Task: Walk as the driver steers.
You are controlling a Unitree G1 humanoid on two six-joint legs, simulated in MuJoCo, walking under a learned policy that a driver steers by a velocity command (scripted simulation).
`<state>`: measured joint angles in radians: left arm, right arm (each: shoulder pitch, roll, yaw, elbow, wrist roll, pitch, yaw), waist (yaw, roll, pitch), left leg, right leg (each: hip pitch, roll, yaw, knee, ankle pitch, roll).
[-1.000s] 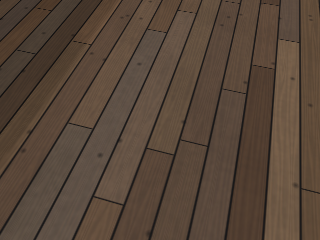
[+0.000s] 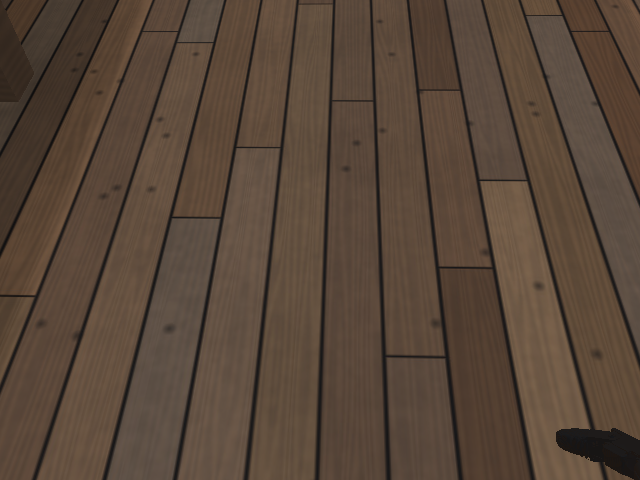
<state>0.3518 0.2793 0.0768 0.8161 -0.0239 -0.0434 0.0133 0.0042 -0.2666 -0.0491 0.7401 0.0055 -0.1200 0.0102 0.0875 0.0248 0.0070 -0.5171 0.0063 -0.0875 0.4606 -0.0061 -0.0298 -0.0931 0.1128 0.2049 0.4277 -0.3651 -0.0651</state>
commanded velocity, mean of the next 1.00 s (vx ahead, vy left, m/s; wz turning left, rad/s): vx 0.50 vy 0.00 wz -0.09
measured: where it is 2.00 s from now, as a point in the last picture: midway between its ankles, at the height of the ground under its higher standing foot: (379, 296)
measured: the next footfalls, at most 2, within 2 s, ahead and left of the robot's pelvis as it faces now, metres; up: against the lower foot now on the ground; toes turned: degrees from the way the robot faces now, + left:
left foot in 0.04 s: +0.19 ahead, +0.13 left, +0.00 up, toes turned -5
right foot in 0.54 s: +0.41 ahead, -0.18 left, +0.00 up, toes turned -14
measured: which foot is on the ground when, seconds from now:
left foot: up 0.00-0.02, down 0.04-0.56, up 0.58-1.00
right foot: down 0.00-0.04, up 0.06-0.52, down 0.54-1.00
